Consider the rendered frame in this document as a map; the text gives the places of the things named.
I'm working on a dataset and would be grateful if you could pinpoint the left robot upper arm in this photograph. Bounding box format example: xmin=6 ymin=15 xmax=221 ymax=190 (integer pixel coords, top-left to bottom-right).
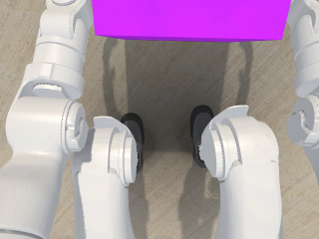
xmin=0 ymin=96 xmax=89 ymax=239

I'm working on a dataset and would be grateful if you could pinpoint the right robot upper arm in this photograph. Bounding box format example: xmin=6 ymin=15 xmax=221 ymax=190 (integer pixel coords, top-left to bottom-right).
xmin=286 ymin=92 xmax=319 ymax=187

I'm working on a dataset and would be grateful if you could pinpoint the robot left shin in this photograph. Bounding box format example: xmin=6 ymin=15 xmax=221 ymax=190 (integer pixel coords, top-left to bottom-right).
xmin=71 ymin=116 xmax=139 ymax=177

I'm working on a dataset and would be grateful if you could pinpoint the robot right forearm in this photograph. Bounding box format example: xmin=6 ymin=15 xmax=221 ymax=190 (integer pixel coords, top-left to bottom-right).
xmin=286 ymin=0 xmax=319 ymax=98

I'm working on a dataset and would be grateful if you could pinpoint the robot left forearm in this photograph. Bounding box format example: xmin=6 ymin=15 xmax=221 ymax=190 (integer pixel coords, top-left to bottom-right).
xmin=5 ymin=0 xmax=94 ymax=146

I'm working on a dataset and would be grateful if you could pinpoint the carton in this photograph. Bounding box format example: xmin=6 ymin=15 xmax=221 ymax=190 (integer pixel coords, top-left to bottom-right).
xmin=92 ymin=0 xmax=291 ymax=43

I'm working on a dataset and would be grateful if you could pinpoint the left robot thigh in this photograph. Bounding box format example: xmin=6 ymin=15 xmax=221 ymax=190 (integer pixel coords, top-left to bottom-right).
xmin=73 ymin=126 xmax=137 ymax=239

